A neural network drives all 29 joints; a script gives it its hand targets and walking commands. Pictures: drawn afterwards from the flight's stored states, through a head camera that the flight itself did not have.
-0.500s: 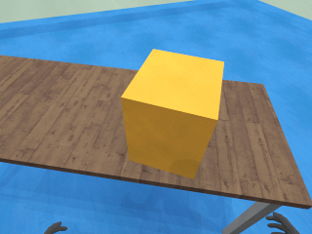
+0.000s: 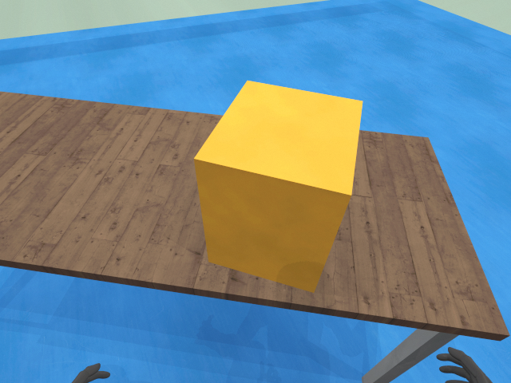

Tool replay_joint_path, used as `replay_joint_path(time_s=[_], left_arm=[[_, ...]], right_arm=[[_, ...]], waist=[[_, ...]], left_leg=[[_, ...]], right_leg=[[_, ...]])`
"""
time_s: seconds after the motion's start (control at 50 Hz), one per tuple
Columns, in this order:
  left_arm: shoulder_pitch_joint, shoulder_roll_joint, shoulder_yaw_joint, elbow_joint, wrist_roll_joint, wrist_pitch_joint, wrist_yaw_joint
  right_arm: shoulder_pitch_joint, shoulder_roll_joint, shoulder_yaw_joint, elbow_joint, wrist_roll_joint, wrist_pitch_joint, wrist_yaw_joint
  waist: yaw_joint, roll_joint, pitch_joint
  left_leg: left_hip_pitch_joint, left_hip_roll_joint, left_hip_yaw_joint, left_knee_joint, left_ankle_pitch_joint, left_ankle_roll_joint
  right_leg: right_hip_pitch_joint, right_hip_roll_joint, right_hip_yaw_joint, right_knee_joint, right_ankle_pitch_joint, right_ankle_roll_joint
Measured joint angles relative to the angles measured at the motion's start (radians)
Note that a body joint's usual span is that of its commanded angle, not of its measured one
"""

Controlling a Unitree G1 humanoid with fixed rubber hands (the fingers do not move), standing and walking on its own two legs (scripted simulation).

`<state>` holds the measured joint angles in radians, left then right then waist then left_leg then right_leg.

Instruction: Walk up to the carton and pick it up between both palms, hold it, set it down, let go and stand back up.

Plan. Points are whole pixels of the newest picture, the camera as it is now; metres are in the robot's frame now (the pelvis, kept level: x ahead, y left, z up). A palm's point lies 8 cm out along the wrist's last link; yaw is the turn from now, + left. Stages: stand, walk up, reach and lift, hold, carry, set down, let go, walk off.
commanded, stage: walk up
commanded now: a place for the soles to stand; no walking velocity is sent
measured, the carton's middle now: (280, 186) +0.47 -0.02 +0.05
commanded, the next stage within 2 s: none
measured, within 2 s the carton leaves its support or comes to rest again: neither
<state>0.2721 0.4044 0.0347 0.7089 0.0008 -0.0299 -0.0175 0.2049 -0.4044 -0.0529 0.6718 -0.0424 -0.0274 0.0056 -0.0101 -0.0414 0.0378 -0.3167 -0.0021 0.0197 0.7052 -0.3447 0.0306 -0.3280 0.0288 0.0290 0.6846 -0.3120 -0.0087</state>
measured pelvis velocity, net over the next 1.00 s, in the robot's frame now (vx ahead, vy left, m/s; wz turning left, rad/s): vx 0.00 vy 0.01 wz -0.01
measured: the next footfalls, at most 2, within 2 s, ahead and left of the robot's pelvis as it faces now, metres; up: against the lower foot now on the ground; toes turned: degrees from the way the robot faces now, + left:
right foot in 1.94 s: +0.02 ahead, -0.08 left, +0.00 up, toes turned -3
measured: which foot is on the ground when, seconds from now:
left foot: down 0.00-1.00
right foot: down 0.00-1.00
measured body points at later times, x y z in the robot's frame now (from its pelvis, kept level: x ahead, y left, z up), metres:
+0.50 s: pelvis +0.00 +0.00 +0.00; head +0.00 +0.02 +0.45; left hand +0.12 +0.30 -0.10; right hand +0.13 -0.32 -0.06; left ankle +0.02 +0.11 -0.72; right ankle +0.04 -0.12 -0.72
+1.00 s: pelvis +0.00 +0.01 +0.00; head +0.01 +0.02 +0.45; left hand +0.11 +0.32 -0.10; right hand +0.13 -0.31 -0.07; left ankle +0.01 +0.12 -0.71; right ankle +0.04 -0.12 -0.72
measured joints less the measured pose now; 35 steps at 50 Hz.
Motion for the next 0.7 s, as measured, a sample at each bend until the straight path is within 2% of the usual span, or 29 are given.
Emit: replay_joint_path(time_s=[0.7], left_arm=[[0.0, 0.0, 0.0, 0.0, 0.0, 0.003, -0.003]], right_arm=[[0.012, 0.001, 0.0, 0.003, 0.0, 0.0, 0.0]], waist=[[-0.003, 0.0, 0.009]], left_leg=[[0.004, 0.01, 0.01, 0.002, -0.003, 0.0]], right_leg=[[0.0, 0.011, 0.01, 0.0, 0.004, -0.006]])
